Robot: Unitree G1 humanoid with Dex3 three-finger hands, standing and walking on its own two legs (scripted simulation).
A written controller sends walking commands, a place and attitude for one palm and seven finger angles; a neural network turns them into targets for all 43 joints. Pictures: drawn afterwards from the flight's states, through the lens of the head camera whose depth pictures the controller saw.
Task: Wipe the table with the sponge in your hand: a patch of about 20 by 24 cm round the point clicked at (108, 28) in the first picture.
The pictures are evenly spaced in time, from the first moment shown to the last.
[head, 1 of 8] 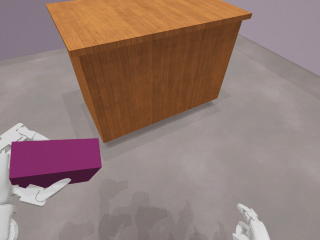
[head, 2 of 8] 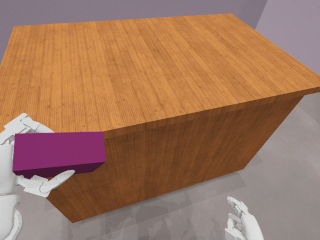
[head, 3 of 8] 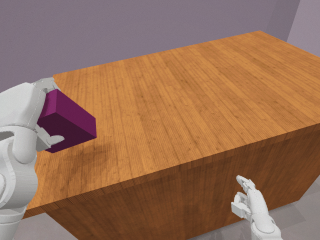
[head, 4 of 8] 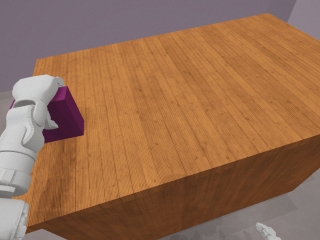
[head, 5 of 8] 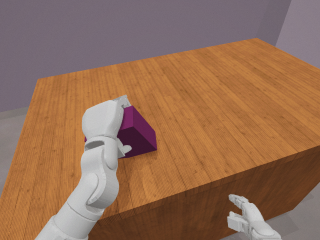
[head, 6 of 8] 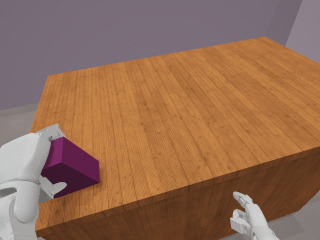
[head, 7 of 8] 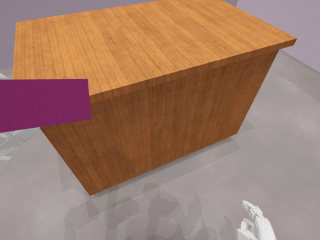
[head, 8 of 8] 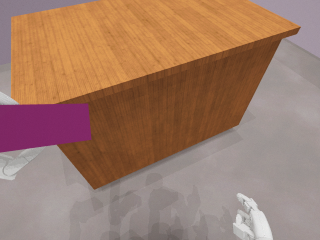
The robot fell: no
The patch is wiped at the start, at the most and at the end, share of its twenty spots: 0.00 0.85 0.85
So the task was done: no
